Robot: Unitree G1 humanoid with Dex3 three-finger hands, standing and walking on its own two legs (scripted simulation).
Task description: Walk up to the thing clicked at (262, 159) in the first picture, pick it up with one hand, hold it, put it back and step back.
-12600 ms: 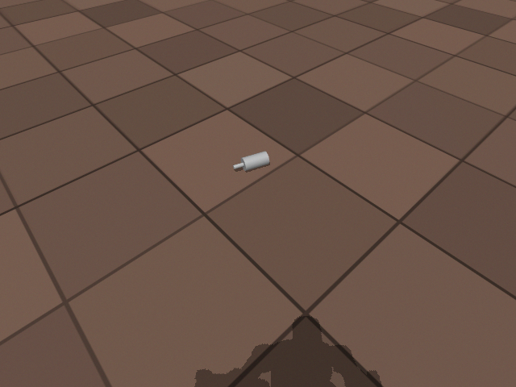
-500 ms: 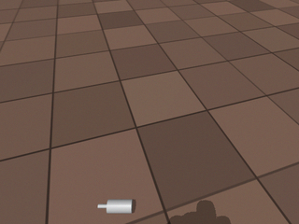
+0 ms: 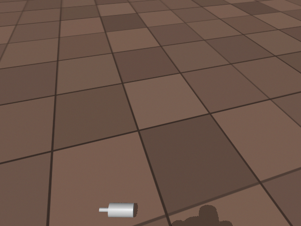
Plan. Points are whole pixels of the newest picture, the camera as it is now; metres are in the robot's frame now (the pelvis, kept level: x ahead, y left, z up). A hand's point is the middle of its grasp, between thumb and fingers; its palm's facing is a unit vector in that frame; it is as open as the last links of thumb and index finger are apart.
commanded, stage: stand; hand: left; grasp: from above
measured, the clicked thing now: (116, 209) +0.40 +0.23 -0.74
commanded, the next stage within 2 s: rise first in 0.38 s
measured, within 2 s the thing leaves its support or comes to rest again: neither
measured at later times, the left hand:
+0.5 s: hand out of the picture +0.06 +0.25 -0.16, palm faces -0.03 -0.94 -0.34, open 7.4 cm
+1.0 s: hand out of the picture +0.13 +0.25 -0.21, palm faces -0.09 -0.91 -0.39, open 13.2 cm
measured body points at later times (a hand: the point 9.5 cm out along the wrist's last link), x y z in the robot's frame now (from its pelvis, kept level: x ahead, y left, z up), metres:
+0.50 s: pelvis +0.00 +0.00 +0.00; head +0.01 +0.00 +0.45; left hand +0.07 +0.30 -0.14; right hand +0.08 -0.30 -0.13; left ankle +0.00 +0.10 -0.75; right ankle -0.02 -0.14 -0.75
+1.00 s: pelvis -0.01 +0.00 -0.06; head +0.07 +0.01 +0.38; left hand +0.13 +0.30 -0.19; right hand +0.12 -0.27 -0.16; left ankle +0.00 +0.10 -0.75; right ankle -0.02 -0.14 -0.75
